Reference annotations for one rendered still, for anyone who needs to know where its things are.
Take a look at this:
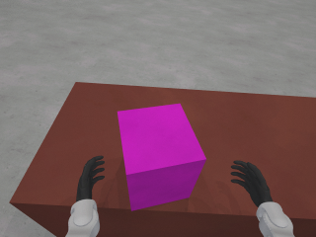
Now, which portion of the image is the carton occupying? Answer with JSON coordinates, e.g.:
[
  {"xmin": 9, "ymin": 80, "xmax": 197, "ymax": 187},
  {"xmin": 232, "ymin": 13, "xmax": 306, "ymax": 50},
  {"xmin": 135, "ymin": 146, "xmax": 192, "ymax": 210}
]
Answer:
[{"xmin": 118, "ymin": 104, "xmax": 206, "ymax": 211}]

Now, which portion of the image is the robot right forearm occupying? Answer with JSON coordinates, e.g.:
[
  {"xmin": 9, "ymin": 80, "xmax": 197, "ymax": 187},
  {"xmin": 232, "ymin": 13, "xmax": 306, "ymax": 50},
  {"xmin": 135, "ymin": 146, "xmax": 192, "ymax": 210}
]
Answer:
[{"xmin": 256, "ymin": 201, "xmax": 295, "ymax": 237}]

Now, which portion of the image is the robot left forearm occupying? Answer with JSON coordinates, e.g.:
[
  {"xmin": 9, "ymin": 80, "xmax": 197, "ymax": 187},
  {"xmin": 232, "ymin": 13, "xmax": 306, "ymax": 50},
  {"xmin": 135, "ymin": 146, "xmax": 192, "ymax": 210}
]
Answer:
[{"xmin": 65, "ymin": 198, "xmax": 100, "ymax": 237}]

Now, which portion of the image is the pedestal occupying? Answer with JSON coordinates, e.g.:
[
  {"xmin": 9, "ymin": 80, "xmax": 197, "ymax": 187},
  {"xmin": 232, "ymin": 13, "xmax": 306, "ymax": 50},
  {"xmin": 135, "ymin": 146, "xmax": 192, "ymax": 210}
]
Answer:
[{"xmin": 9, "ymin": 82, "xmax": 316, "ymax": 237}]

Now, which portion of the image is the right robot hand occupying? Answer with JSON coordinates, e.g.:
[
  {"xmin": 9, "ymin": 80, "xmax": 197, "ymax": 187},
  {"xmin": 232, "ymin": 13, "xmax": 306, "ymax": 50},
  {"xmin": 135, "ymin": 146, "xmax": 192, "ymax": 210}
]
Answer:
[{"xmin": 230, "ymin": 160, "xmax": 273, "ymax": 207}]

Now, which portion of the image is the left robot hand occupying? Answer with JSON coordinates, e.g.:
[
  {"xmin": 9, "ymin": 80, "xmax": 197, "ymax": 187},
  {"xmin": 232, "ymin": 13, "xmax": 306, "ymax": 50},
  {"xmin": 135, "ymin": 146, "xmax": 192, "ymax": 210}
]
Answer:
[{"xmin": 76, "ymin": 155, "xmax": 105, "ymax": 202}]

